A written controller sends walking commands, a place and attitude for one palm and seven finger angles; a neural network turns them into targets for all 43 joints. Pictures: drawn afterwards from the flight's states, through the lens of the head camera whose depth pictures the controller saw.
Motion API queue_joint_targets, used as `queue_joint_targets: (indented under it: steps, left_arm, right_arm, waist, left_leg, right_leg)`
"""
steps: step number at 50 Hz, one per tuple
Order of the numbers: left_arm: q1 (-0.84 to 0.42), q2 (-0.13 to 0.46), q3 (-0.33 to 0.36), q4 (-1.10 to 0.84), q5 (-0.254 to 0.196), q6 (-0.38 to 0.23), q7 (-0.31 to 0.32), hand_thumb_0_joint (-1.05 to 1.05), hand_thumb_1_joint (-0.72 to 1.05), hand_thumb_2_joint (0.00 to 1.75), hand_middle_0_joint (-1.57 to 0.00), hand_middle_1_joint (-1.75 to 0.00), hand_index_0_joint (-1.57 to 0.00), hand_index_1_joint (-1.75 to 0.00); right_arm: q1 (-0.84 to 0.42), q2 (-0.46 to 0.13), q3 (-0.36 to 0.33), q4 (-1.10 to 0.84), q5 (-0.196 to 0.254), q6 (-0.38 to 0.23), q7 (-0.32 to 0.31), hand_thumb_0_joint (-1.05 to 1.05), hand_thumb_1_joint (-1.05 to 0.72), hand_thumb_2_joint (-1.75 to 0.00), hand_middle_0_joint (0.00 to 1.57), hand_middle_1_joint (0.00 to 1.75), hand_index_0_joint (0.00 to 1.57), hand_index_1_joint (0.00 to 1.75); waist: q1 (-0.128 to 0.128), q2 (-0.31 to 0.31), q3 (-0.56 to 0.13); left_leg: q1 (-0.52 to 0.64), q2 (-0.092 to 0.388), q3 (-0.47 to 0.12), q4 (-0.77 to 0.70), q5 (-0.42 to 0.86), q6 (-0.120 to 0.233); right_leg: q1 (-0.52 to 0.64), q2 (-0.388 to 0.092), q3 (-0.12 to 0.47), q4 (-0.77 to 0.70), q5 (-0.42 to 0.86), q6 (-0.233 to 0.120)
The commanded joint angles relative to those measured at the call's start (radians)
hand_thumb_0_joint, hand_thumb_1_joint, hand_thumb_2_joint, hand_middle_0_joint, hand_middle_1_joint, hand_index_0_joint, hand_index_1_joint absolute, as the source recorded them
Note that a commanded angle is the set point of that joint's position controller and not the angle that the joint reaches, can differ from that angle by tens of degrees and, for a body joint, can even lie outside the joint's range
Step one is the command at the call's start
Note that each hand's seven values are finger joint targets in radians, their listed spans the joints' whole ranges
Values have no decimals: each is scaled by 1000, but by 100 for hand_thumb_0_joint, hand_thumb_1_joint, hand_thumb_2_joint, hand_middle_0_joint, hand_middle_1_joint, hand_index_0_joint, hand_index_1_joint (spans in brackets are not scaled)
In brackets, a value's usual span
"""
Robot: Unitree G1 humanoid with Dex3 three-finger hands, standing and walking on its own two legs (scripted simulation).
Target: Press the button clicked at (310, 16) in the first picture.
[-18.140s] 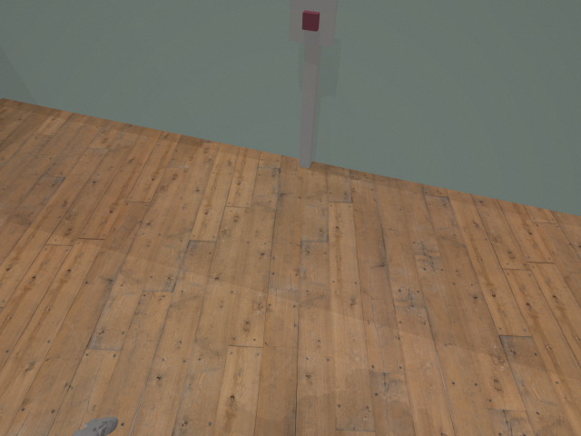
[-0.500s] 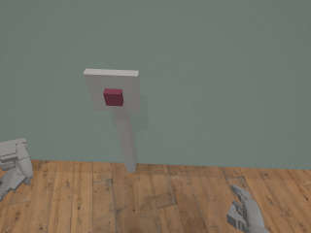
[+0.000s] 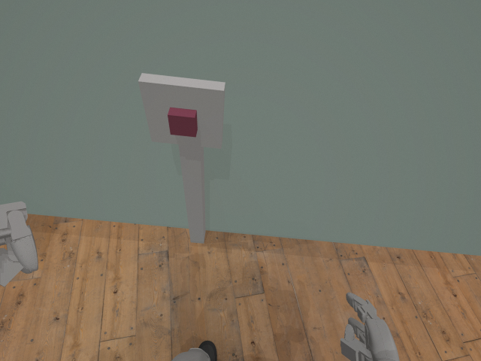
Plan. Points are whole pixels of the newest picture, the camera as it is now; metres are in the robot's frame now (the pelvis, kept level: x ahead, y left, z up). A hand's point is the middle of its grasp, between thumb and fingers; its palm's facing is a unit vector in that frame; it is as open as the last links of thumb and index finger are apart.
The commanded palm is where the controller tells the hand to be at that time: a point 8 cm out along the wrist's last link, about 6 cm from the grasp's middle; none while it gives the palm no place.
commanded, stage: step back with the hand held close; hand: left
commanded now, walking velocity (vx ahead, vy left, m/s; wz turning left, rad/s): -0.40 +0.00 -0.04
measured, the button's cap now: (183, 121) +0.60 +0.18 +0.00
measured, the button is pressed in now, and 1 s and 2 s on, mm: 0 0 0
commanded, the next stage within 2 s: stop stepping back and stand still in 0.40 s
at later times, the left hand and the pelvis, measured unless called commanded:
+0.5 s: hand out of the picture +0.12 +0.27 +0.16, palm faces +0.35 -0.88 -0.34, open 3.1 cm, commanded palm +0.04 +0.29 +0.19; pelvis -0.10 +0.02 +0.00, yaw -2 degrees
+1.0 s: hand out of the picture +0.01 +0.30 +0.15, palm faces +0.42 -0.86 -0.28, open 3.1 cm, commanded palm -0.06 +0.34 +0.19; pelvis -0.20 +0.06 -0.01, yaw -2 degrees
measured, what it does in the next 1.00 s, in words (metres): walks backwards: left foot, then right foot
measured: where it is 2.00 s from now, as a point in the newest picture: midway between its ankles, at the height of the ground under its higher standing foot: outside the picture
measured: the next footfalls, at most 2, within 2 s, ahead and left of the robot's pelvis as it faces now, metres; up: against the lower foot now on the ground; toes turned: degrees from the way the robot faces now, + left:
left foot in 0.40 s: +0.04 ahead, +0.08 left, +0.00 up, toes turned -1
right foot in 0.76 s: -0.24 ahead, -0.07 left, +0.00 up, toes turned -7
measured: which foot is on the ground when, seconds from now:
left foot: down 0.00-0.26, up 0.28-0.38, down 0.40-0.74, up 0.76-0.92, down 0.94-1.00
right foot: down 0.00-0.46, up 0.48-0.74, down 0.76-0.96, up 0.98-1.00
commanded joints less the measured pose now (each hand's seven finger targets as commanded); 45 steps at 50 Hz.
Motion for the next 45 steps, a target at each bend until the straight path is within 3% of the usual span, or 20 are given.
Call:
queue_joint_targets:
  steps: [1, 4, 6, 10, 13, 15, 17, 18, 20, 22, 23, 26, 30, 33, 35, 37, 38, 39, 41, 45]
  left_arm:
    - [-5, 156, 76, -227, -15, -90, -6, 0, 90, 90, -130, -150, -130, -150]
    - [-14, 176, 97, -253, -26, -97, -6, 0, 90, 90, -130, -150, -130, -150]
    - [41, 200, 139, -224, -40, -89, -13, 0, 90, 90, -130, -150, -130, -150]
    - [89, 192, 141, -160, -48, -65, -24, 0, 90, 90, -130, -150, -130, -150]
    - [10, 180, 93, -115, -48, -60, -11, 0, 90, 90, -130, -150, -130, -150]
    - [-42, 153, 44, -57, -21, -52, -3, 0, 90, 90, -130, -150, -130, -150]
    - [-105, 132, 8, -5, -1, -34, -6, 0, 90, 90, -130, -150, -130, -150]
    - [-177, 128, -19, -9, 3, -34, -10, 0, 90, 90, -130, -150, -130, -150]
    - [-276, 134, -30, -54, 4, -47, -12, 0, 90, 90, -130, -150, -130, -150]
    - [-260, 165, -7, -86, 8, -69, -8, 0, 90, 90, -130, -150, -130, -150]
    - [-175, 189, 9, -129, -4, -76, -14, 0, 90, 90, -130, -150, -130, -150]
    - [-97, 165, 46, -293, -18, -66, -13, 0, 90, 90, -130, -150, -130, -150]
    - [137, 160, 92, -343, -37, -11, 5, 0, 90, 90, -130, -150, -130, -150]
    - [165, 159, 111, -247, -37, 32, 20, 0, 90, 90, -130, -150, -130, -150]
    - [154, 143, 82, -187, -32, 50, 18, 0, 90, 90, -130, -150, -130, -150]
    - [52, 157, 76, -195, -49, 63, 21, 0, 90, 90, -130, -150, -130, -150]
    - [-18, 170, 102, -198, -52, 63, 32, 0, 90, 90, -130, -150, -130, -150]
    - [-93, 211, 122, -214, -49, 57, 29, 0, 90, 90, -130, -150, -130, -150]
    - [-139, 81, -5, -33, -14, 64, 14, 0, 90, 90, -130, -150, -130, -150]
    - [-227, 54, -72, -12, 24, 54, 28, 0, 90, 90, -130, -150, -130, -150]
  right_arm:
    - [-72, -165, -73, -89, 4, -42, 1, 0, -90, -90, 20, 30, 20, 30]
    - [-68, -148, -73, -115, 27, -20, 5, 0, -90, -90, 20, 30, 20, 30]
    - [-104, -161, -79, -158, 48, -15, 1, 0, -90, -90, 20, 30, 20, 30]
    - [-159, -156, -64, -195, 50, 6, -6, 0, -90, -90, 20, 30, 20, 30]
    - [-140, -154, -71, -153, 47, 8, -19, 0, -90, -90, 20, 30, 20, 30]
    - [-131, -144, -70, -119, 29, 8, -26, 0, -90, -90, 20, 30, 20, 30]
    - [-136, -125, -50, -117, 17, 15, -37, 0, -90, -90, 20, 30, 20, 30]
    - [-156, -132, -38, -118, 17, 17, -44, 0, -90, -90, 20, 30, 20, 30]
    - [-120, -179, -43, -113, 28, -2, -57, 0, -90, -90, 20, 30, 20, 30]
    - [-51, -171, -63, -113, 28, -23, -28, 0, -90, -90, 20, 30, 20, 30]
    - [-86, -172, -56, -125, 11, -42, -18, 0, -90, -90, 20, 30, 20, 30]
    - [-72, -171, -81, -151, 5, -66, -1, 0, -90, -90, 20, 30, 20, 30]
    - [-73, -150, -73, -186, 18, -71, 19, 0, -90, -90, 20, 30, 20, 30]
    - [-65, -138, -67, -165, 5, -58, 1, 0, -90, -90, 20, 30, 20, 30]
    - [-43, -128, -62, -132, 11, -41, -12, 0, -90, -90, 20, 30, 20, 30]
    - [-39, -131, -69, -98, 16, -2, -26, 0, -90, -90, 20, 30, 20, 30]
    - [-60, -139, -61, -84, 4, 2, -28, 0, -90, -90, 20, 30, 20, 30]
    - [-51, -136, -51, -71, -4, 6, -13, 0, -90, -90, 20, 30, 20, 30]
    - [-41, -151, -73, -86, 36, -24, -29, 0, -90, -90, 20, 30, 20, 30]
    - [-75, -146, -49, -70, 31, -63, -62, 0, -90, -90, 20, 30, 20, 30]
  waist:
    - [19, 131, -264]
    - [0, 39, -427]
    - [4, 5, -407]
    - [-1, 67, -197]
    - [-17, -45, -7]
    - [-19, -73, 104]
    - [-21, -75, 178]
    - [-30, -33, 225]
    - [-26, 113, 181]
    - [-4, 160, -46]
    - [23, 298, -157]
    - [22, 218, -277]
    - [13, 290, -261]
    - [1, 322, -178]
    - [-9, 167, -122]
    - [-25, -178, -36]
    - [-20, -113, -1]
    - [-36, -118, -45]
    - [-44, -177, 29]
    - [-27, 55, 125]
  left_leg:
    - [512, 171, -169, -30, 362, -17]
    - [690, 120, -52, 83, 594, -11]
    - [656, 119, -48, 84, 472, -1]
    - [469, 101, -64, 42, 12, -30]
    - [444, 0, -67, 301, -228, -91]
    - [336, 0, -109, 461, -275, -93]
    - [222, 15, -106, 337, -262, -82]
    - [185, 24, -102, 170, -198, -81]
    - [239, 98, -182, -132, 362, -53]
    - [504, 245, -267, -92, 740, 18]
    - [486, 282, -326, -132, 679, 16]
    - [285, 308, -350, -256, -121, 71]
    - [232, 185, -211, -378, -521, -31]
    - [136, 108, -144, -416, -598, -148]
    - [212, 0, 4, -157, -439, -196]
    - [306, -23, -41, 486, -253, -116]
    - [166, -14, -87, 608, -257, -102]
    - [95, 30, -105, 655, -214, -106]
    - [70, 53, -101, 489, -255, -80]
    - [295, 26, 35, 4, -292, -35]
  right_leg:
    - [-106, -47, 23, -176, 284, 24]
    - [-105, -59, 12, -99, 665, 104]
    - [-130, -72, 4, -72, 625, 130]
    - [-239, -111, 33, -151, 292, 71]
    - [-543, -279, 206, -370, -72, -30]
    - [-562, -327, 200, -353, 20, -109]
    - [-427, -260, 126, -273, 299, -95]
    - [-359, -216, 86, -211, 398, -63]
    - [-210, -59, 29, -32, 460, 15]
    - [-245, -11, 54, 144, 85, 24]
    - [-214, 5, 63, 286, -140, 7]
    - [-84, 1, 86, 505, -158, 12]
    - [-10, 48, -97, 311, -164, 3]
    - [141, 96, -193, 34, -247, -25]
    - [68, 6, -142, -249, -190, -72]
    - [-384, -362, 213, -428, -161, -181]
    - [-382, -438, 279, -439, -126, -236]
    - [-300, -453, 221, -387, -105, -248]
    - [-219, -331, 137, -322, -190, -153]
    - [-226, -226, 1, -124, -103, -100]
